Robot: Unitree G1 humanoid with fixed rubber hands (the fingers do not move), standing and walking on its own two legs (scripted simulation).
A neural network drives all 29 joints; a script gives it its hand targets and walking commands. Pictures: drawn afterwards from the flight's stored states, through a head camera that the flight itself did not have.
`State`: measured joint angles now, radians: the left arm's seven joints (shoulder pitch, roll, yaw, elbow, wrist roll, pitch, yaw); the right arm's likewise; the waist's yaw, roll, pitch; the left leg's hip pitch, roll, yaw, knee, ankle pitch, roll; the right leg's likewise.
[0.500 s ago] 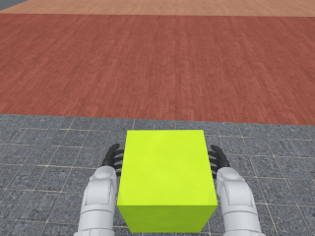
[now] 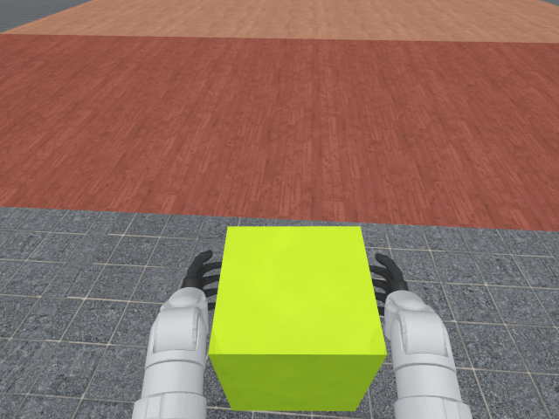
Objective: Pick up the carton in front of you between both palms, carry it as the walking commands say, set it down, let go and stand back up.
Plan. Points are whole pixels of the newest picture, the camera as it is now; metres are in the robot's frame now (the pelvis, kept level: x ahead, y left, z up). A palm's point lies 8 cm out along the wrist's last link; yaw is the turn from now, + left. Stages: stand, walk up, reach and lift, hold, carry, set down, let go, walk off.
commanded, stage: carry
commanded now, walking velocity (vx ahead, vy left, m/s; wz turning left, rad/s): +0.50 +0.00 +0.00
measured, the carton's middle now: (293, 322) +0.30 +0.00 -0.02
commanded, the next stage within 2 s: none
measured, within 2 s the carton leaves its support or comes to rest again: neither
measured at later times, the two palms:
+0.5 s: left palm (203, 229) +0.41 +0.15 +0.08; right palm (380, 226) +0.42 -0.15 +0.09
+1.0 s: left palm (203, 139) +0.72 +0.20 +0.09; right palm (330, 142) +0.70 -0.10 +0.09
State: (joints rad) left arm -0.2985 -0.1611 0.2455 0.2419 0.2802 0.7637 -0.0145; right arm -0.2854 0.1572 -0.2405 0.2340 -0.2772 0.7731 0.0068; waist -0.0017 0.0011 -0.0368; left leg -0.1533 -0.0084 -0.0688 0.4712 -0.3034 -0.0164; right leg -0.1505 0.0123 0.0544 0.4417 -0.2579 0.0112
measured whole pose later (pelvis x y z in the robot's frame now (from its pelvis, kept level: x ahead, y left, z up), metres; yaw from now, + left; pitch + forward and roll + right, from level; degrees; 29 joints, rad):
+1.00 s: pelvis +0.47 +0.07 +0.01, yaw -1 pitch +5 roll -1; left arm 0.01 -0.13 0.04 -0.49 0.05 1.17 0.13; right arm 0.04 0.13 -0.06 -0.49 -0.03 1.16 -0.15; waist -0.04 0.00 -0.13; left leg -0.20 0.04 0.26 0.33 -0.21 0.07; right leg -0.61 -0.12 -0.11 0.95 -0.18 -0.01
